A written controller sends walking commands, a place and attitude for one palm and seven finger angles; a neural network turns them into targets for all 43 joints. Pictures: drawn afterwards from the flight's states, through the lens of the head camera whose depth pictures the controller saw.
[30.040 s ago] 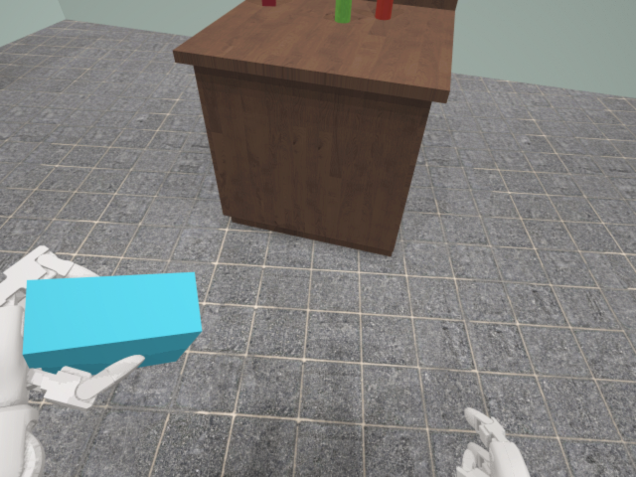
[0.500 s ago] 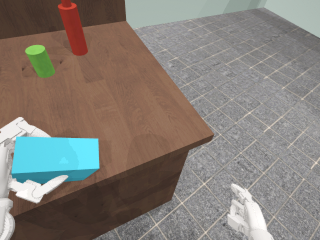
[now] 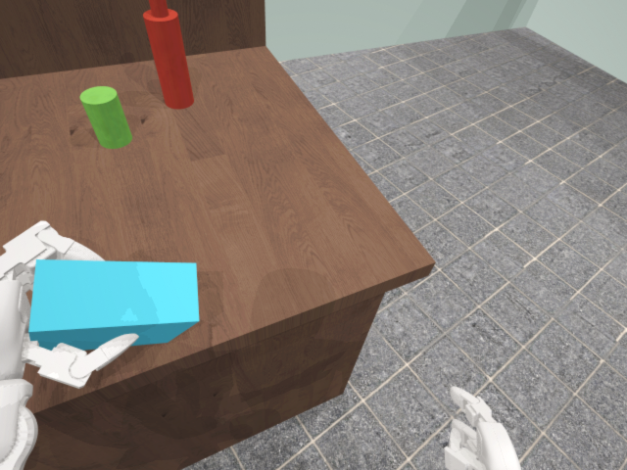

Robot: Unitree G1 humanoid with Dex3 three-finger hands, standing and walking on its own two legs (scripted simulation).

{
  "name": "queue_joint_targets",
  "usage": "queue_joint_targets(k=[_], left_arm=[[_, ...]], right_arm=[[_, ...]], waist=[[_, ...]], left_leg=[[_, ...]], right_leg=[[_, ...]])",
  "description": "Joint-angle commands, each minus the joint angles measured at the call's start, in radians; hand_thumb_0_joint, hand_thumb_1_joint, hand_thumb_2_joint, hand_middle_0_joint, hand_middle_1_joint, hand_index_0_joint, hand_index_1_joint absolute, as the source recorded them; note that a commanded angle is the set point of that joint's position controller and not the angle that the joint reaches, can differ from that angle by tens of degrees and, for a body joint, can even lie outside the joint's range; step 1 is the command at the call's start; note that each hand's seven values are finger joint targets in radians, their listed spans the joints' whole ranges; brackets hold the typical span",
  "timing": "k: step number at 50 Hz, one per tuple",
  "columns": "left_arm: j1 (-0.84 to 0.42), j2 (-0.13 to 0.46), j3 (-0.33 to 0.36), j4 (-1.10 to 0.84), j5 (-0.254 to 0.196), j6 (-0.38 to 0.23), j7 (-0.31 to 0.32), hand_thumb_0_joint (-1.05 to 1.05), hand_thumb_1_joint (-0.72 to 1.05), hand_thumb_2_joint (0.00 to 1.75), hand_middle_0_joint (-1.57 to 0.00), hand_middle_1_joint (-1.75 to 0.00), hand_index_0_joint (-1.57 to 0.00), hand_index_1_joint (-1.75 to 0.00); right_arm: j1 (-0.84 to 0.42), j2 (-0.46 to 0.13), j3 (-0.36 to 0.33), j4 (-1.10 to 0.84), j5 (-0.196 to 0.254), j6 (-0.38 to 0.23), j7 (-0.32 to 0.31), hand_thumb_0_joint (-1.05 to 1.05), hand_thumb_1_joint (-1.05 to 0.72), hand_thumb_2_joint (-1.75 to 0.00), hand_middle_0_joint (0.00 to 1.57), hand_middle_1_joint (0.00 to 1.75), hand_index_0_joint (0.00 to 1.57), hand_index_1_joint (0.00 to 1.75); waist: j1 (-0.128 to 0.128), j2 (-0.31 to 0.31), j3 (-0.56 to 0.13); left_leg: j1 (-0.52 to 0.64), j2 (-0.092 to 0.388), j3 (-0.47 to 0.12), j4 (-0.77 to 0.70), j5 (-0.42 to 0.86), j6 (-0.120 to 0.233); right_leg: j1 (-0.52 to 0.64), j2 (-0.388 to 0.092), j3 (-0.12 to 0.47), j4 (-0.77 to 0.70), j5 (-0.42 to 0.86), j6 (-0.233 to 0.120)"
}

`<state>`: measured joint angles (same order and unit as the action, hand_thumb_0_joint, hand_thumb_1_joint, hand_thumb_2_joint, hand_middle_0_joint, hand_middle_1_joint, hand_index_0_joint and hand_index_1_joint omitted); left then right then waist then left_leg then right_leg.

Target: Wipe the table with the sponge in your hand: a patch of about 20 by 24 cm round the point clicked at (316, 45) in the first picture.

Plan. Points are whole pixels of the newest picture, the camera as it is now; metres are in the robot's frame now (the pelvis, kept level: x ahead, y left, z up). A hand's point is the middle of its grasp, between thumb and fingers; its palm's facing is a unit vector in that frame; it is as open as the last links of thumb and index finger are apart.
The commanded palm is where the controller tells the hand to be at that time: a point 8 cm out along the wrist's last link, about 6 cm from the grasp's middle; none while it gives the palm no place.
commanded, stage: look again from close up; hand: left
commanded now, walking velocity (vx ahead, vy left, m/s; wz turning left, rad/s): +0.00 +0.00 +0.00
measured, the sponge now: (138, 308) +0.24 +0.21 +0.12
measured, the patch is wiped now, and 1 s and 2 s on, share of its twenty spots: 0.00 0.00 0.00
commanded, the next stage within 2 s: turn the palm down, sponge in hand in 0.36 s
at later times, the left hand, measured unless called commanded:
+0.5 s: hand (84, 284) +0.23 +0.24 +0.17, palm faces +0.38 -0.80 -0.47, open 9.9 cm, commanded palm +0.16 +0.27 +0.18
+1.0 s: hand (51, 297) +0.21 +0.25 +0.18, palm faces +0.50 -0.55 -0.67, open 9.9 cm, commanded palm +0.17 +0.25 +0.21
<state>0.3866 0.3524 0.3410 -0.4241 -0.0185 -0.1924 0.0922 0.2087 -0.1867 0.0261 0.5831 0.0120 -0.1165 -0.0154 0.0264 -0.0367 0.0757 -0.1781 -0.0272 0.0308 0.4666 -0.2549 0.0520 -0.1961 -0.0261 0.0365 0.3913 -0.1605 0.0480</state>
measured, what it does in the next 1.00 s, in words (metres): shifts its weight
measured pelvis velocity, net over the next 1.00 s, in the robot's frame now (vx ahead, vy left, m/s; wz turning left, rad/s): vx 0.00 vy -0.07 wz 0.08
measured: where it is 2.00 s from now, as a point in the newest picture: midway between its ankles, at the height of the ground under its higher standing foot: outside the picture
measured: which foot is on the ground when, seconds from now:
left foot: down 0.00-1.00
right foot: down 0.00-1.00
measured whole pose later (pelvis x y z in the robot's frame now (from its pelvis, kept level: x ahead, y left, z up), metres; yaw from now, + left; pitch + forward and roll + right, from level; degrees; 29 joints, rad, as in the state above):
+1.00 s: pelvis +0.00 -0.07 -0.01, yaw +5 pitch -2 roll +0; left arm 0.19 0.56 0.36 -0.30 0.14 0.14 0.07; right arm 0.18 -0.26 0.03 0.64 0.02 -0.05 -0.07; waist 0.09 0.07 0.01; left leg -0.24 0.01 -0.07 0.57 -0.30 -0.03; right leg -0.26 0.02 -0.06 0.56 -0.27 -0.04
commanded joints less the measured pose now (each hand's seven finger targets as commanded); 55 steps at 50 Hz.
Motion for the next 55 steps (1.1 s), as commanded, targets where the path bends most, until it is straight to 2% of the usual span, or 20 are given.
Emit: queue_joint_targets(k=[1,9,22,23,24,25,26,28,29,33,35,37,38,41,43,44,46,49,53,55], left_arm=[[-0.082,0.181,0.117,-0.281,-0.008,-0.087,0.021,0.00,0.10,1.30,-1.20,-1.60,-1.20,-1.60],[-0.024,0.138,0.094,-0.197,-0.018,-0.073,0.020,0.00,0.10,1.30,-1.20,-1.60,-1.20,-1.60],[-0.053,0.180,0.123,-0.258,-0.019,-0.064,0.033,0.00,0.10,1.30,-1.20,-1.60,-1.20,-1.60],[-0.982,1.024,0.415,-0.572,0.001,-0.213,0.051,0.00,0.10,1.30,-1.20,-1.60,-1.20,-1.60],[-0.587,0.496,0.358,-0.020,0.126,-0.012,0.004,0.00,0.10,1.30,-1.20,-1.60,-1.20,-1.60],[-0.396,0.418,0.207,0.057,0.070,0.044,-0.015,0.00,0.10,1.30,-1.20,-1.60,-1.20,-1.60],[-0.403,0.318,0.172,-0.033,0.057,0.087,-0.038,0.00,0.10,1.30,-1.20,-1.60,-1.20,-1.60],[-0.297,0.230,0.126,0.056,-0.068,0.234,-0.106,0.00,0.10,1.30,-1.20,-1.60,-1.20,-1.60],[-0.256,0.210,0.092,-0.028,-0.096,0.264,-0.133,0.00,0.10,1.30,-1.20,-1.60,-1.20,-1.60],[-0.173,0.260,0.000,-0.156,0.061,0.339,-0.145,0.00,0.10,1.30,-1.20,-1.60,-1.20,-1.60],[-0.141,0.334,0.073,-0.228,0.124,0.269,-0.099,0.00,0.10,1.30,-1.20,-1.60,-1.20,-1.60],[-0.206,0.436,0.198,-0.314,0.111,0.178,-0.042,0.00,0.10,1.30,-1.20,-1.60,-1.20,-1.60],[-0.280,0.549,0.303,-0.387,0.095,0.141,-0.004,0.00,0.10,1.30,-1.20,-1.60,-1.20,-1.60],[-0.233,0.410,0.214,-0.254,0.114,0.072,0.061,0.00,0.10,1.30,-1.20,-1.60,-1.20,-1.60],[-0.294,0.450,0.219,-0.122,0.149,0.130,0.073,0.00,0.10,1.30,-1.20,-1.60,-1.20,-1.60],[-0.311,0.397,0.150,-0.082,0.152,0.169,0.060,0.00,0.10,1.30,-1.20,-1.60,-1.20,-1.60],[-0.333,0.423,0.108,-0.020,0.159,0.271,0.015,0.00,0.10,1.30,-1.20,-1.60,-1.20,-1.60],[-0.405,0.415,0.005,-0.012,0.184,0.388,-0.067,0.00,0.10,1.30,-1.20,-1.60,-1.20,-1.60],[-0.438,0.507,0.038,-0.172,0.235,0.336,-0.117,0.00,0.10,1.30,-1.20,-1.60,-1.20,-1.60],[-0.373,0.527,0.098,-0.211,0.244,0.256,-0.104,0.00,0.10,1.30,-1.20,-1.60,-1.20,-1.60]], right_arm=[[-0.107,-0.138,-0.069,-0.163,0.004,-0.071,-0.009,0.00,-0.90,-0.90,0.20,0.30,0.20,0.30],[-0.099,-0.139,-0.072,-0.147,0.005,-0.055,-0.012,0.00,-0.90,-0.90,0.20,0.30,0.20,0.30],[-0.112,-0.138,-0.077,-0.156,0.004,-0.049,-0.017,0.00,-0.90,-0.90,0.20,0.30,0.20,0.30],[0.075,-0.202,0.101,-0.270,0.059,-0.032,-0.102,0.00,-0.90,-0.90,0.20,0.30,0.20,0.30],[-0.045,-0.129,-0.057,-0.110,-0.071,-0.041,-0.085,0.00,-0.90,-0.90,0.20,0.30,0.20,0.30],[-0.012,-0.183,-0.061,-0.125,-0.070,-0.054,-0.016,0.00,-0.90,-0.90,0.20,0.30,0.20,0.30],[-0.063,-0.186,-0.071,-0.104,-0.042,-0.031,0.005,0.00,-0.90,-0.90,0.20,0.30,0.20,0.30],[-0.119,-0.207,-0.065,-0.113,0.004,-0.022,-0.005,0.00,-0.90,-0.90,0.20,0.30,0.20,0.30],[-0.117,-0.214,-0.063,-0.114,0.002,-0.034,0.002,0.00,-0.90,-0.90,0.20,0.30,0.20,0.30],[-0.225,-0.197,-0.025,-0.181,0.037,-0.005,0.014,0.00,-0.90,-0.90,0.20,0.30,0.20,0.30],[-0.183,-0.188,-0.033,-0.181,-0.004,-0.003,0.000,0.00,-0.90,-0.90,0.20,0.30,0.20,0.30],[-0.172,-0.182,-0.046,-0.180,-0.021,-0.007,-0.020,0.00,-0.90,-0.90,0.20,0.30,0.20,0.30],[-0.184,-0.189,-0.045,-0.188,-0.009,-0.004,-0.030,0.00,-0.90,-0.90,0.20,0.30,0.20,0.30],[-0.113,-0.148,-0.053,-0.117,-0.021,-0.020,-0.037,0.00,-0.90,-0.90,0.20,0.30,0.20,0.30],[-0.105,-0.167,-0.059,-0.087,-0.008,-0.009,-0.040,0.00,-0.90,-0.90,0.20,0.30,0.20,0.30],[-0.107,-0.168,-0.059,-0.088,-0.006,-0.004,-0.043,0.00,-0.90,-0.90,0.20,0.30,0.20,0.30],[-0.134,-0.191,-0.058,-0.096,0.008,0.008,-0.061,0.00,-0.90,-0.90,0.20,0.30,0.20,0.30],[-0.190,-0.192,-0.037,-0.129,0.033,0.013,-0.082,0.00,-0.90,-0.90,0.20,0.30,0.20,0.30],[-0.247,-0.166,-0.026,-0.173,0.039,-0.007,-0.101,0.00,-0.90,-0.90,0.20,0.30,0.20,0.30],[-0.193,-0.155,-0.043,-0.163,0.010,-0.013,-0.102,0.00,-0.90,-0.90,0.20,0.30,0.20,0.30]], waist=[[0.005,0.142,-0.170],[-0.003,0.074,-0.154],[0.000,0.077,-0.176],[-0.074,0.310,-0.184],[0.067,0.237,-0.353],[0.014,0.154,-0.204],[0.025,0.204,-0.359],[0.060,0.246,-0.319],[0.070,0.192,-0.290],[0.049,0.071,-0.151],[0.034,0.014,-0.143],[0.039,-0.011,-0.220],[0.056,0.035,-0.277],[0.040,0.129,-0.217],[0.025,0.233,-0.167],[0.017,0.208,-0.140],[0.029,0.199,-0.138],[0.023,0.077,-0.119],[0.045,0.013,-0.157],[0.066,-0.009,-0.225]], left_leg=[[-0.096,0.085,-0.070,-0.153,0.055,-0.029],[-0.036,0.082,-0.053,-0.119,0.124,-0.041],[-0.029,0.084,-0.060,-0.099,0.121,-0.029],[-0.184,0.098,-0.135,-0.084,0.042,0.017],[0.069,0.054,-0.069,-0.051,0.362,-0.084],[-0.022,0.027,-0.076,-0.050,0.539,-0.124],[0.123,0.045,-0.033,-0.003,0.613,-0.125],[0.115,0.038,-0.006,0.002,0.489,-0.111],[0.086,0.033,-0.007,-0.004,0.455,-0.094],[-0.034,0.022,-0.003,-0.042,0.185,-0.035],[-0.061,0.021,-0.025,-0.042,0.151,-0.026],[-0.049,0.018,-0.035,-0.021,0.110,-0.024],[-0.042,0.014,-0.025,-0.022,0.046,-0.029],[-0.055,0.008,-0.019,0.010,0.089,-0.040],[-0.076,0.007,-0.007,0.020,0.045,-0.040],[-0.100,0.005,-0.007,0.015,0.029,-0.039],[-0.100,0.002,0.002,0.006,-0.005,-0.034],[-0.104,0.001,0.010,0.012,-0.023,-0.024],[-0.072,0.003,0.000,0.033,-0.022,-0.012],[-0.065,0.005,-0.017,0.040,0.047,-0.013]], right_leg=[[0.177,0.013,-0.030,0.020,0.160,-0.055],[0.106,-0.001,-0.016,-0.015,0.168,-0.059],[0.136,-0.021,0.011,-0.017,0.184,-0.067],[0.163,0.048,-0.040,0.153,-0.105,0.016],[0.070,0.055,-0.084,0.157,-0.017,-0.079],[0.022,0.075,-0.133,0.094,0.076,-0.089],[0.008,0.084,-0.125,0.122,0.156,-0.083],[0.021,0.064,-0.111,0.099,0.136,-0.086],[0.055,0.041,-0.126,0.082,0.194,-0.084],[-0.022,0.060,-0.128,0.092,0.039,-0.071],[-0.033,0.056,-0.130,0.090,0.000,-0.062],[-0.026,0.056,-0.114,0.094,-0.054,-0.054],[-0.015,0.059,-0.086,0.089,-0.126,-0.057],[-0.037,0.051,-0.091,0.083,-0.075,-0.063],[-0.065,0.036,-0.066,0.065,-0.099,-0.067],[-0.058,0.021,-0.071,0.049,-0.106,-0.062],[-0.037,0.004,-0.046,0.019,-0.145,-0.056],[-0.040,-0.012,-0.010,-0.026,-0.246,-0.043],[-0.041,-0.017,0.039,-0.035,-0.352,-0.041],[-0.001,-0.014,0.018,-0.005,-0.265,-0.042]])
